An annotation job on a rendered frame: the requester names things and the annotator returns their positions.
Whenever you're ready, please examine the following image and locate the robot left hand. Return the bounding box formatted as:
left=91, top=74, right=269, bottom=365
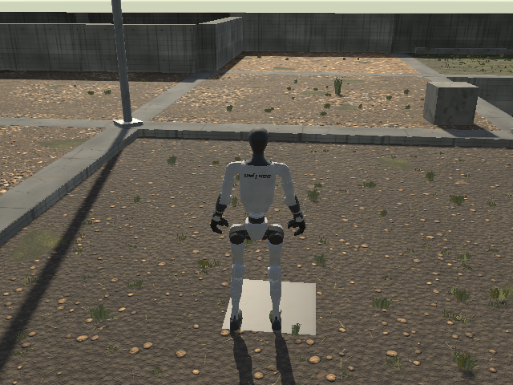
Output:
left=210, top=218, right=228, bottom=234

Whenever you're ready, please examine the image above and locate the left robot forearm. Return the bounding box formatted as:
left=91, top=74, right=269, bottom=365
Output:
left=212, top=193, right=227, bottom=221

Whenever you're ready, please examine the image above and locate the robot right hand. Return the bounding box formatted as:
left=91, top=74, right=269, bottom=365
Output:
left=288, top=219, right=306, bottom=236

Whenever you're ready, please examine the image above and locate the left robot upper arm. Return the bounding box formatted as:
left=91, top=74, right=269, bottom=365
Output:
left=219, top=161, right=241, bottom=205

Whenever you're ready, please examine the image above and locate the robot left shin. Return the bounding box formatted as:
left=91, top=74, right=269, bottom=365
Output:
left=230, top=264, right=243, bottom=320

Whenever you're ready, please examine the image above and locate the left robot foot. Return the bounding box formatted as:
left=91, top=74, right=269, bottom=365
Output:
left=230, top=309, right=242, bottom=330

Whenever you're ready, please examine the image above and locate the right robot upper arm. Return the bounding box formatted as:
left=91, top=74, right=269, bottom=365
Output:
left=274, top=162, right=297, bottom=206

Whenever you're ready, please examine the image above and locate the right robot forearm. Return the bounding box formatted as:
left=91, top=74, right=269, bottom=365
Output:
left=289, top=194, right=304, bottom=222

